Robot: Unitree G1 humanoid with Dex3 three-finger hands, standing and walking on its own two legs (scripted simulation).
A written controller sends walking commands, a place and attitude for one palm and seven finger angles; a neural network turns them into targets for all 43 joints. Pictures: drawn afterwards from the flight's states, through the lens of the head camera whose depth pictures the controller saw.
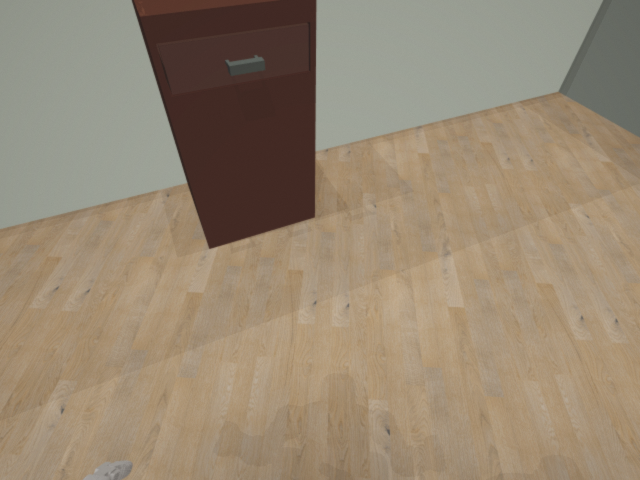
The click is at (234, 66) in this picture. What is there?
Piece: drawer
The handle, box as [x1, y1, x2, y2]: [225, 55, 264, 75]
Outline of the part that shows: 264,60 261,57 254,55 254,57 250,59 231,62 225,60 225,63 228,67 229,73 233,75 264,69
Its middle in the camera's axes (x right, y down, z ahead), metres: -0.23 -0.51 +1.13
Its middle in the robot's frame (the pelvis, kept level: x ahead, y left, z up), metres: +1.18 +0.29 -0.01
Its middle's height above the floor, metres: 0.75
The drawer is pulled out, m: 0.00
